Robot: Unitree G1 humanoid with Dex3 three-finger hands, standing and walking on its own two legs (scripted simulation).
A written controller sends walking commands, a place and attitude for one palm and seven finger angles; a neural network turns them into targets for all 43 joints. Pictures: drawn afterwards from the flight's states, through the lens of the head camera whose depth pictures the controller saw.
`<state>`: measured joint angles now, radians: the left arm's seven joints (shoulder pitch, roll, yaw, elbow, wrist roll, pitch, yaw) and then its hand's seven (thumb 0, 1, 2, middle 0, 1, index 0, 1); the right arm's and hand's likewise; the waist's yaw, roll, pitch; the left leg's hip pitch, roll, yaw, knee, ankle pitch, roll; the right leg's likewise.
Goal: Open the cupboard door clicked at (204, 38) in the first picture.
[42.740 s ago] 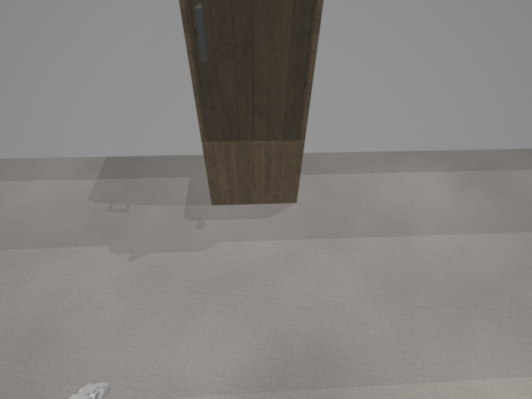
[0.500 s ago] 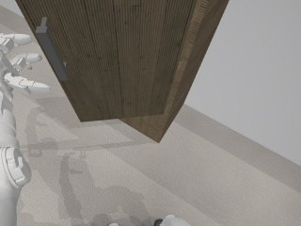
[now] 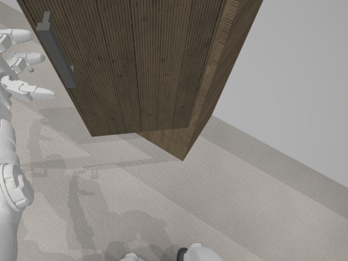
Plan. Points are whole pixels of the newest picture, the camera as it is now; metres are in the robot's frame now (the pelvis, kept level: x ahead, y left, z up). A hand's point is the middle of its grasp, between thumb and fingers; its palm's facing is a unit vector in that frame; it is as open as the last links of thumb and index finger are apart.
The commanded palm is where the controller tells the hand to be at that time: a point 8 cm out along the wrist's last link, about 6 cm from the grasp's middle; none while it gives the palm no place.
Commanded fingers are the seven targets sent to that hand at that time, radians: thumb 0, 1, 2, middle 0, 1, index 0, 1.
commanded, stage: slide the fingers in behind the handle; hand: left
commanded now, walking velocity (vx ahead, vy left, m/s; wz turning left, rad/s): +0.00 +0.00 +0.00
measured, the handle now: (60, 53) +0.54 +0.21 +0.12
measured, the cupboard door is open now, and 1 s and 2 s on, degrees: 40 39 40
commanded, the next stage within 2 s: close the thumb around the handle in 1.60 s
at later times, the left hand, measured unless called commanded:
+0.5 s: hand (38, 72) +0.49 +0.25 +0.11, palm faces +0.10 -1.00 +0.01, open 14.2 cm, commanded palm +0.47 +0.28 +0.12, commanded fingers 0.00 -0.50 0.30 -0.30 -1.20 -0.30 -1.20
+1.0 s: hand (69, 68) +0.50 +0.19 +0.12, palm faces +0.10 -1.00 +0.01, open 14.0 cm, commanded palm +0.47 +0.25 +0.12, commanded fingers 0.00 -0.50 0.30 -0.30 -1.20 -0.30 -1.20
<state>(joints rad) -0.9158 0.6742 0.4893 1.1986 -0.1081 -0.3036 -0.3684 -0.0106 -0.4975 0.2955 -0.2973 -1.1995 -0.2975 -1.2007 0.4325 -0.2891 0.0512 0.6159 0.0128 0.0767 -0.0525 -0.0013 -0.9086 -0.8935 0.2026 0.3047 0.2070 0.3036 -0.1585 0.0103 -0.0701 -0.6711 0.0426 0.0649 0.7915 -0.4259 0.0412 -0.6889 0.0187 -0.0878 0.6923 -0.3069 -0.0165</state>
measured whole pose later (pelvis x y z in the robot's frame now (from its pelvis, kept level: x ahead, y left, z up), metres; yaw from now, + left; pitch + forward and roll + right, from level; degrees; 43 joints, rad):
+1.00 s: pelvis -0.01 -0.01 +0.00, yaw +0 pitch +16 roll -2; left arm -0.93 0.50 0.42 1.18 -0.07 -0.30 -0.18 -0.01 -0.50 0.30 -0.30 -1.20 -0.29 -1.21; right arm 0.40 -0.27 0.04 0.62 0.00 0.04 -0.02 0.00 -0.91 -0.89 0.20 0.30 0.21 0.30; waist -0.16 0.02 -0.09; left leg -0.65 0.04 0.07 0.79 -0.42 0.04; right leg -0.68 0.01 -0.08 0.72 -0.32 -0.02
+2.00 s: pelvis +0.00 +0.00 +0.00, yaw +0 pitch +16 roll -2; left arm -0.92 0.47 0.39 1.17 -0.09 -0.31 -0.17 -0.01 -0.11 0.46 -0.33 -1.24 -0.33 -1.24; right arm 0.43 -0.27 0.03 0.64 0.00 0.03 -0.01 0.00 -0.91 -0.89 0.20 0.30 0.21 0.30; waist -0.15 0.03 -0.09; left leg -0.65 0.03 0.07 0.79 -0.42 0.04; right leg -0.68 0.01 -0.07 0.71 -0.32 -0.02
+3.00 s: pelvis +0.00 -0.01 +0.01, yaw -1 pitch +10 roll -1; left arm -0.37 0.19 0.27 0.52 -0.21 -0.19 -0.05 0.01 0.69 0.72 -0.38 -1.35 -0.37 -1.35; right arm 0.35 -0.25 0.00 0.58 0.04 0.02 0.00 0.00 -0.91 -0.89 0.20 0.30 0.20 0.30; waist -0.05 0.04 -0.11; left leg -0.45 0.04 0.10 0.67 -0.40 0.03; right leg -0.51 0.03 -0.04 0.64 -0.30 -0.03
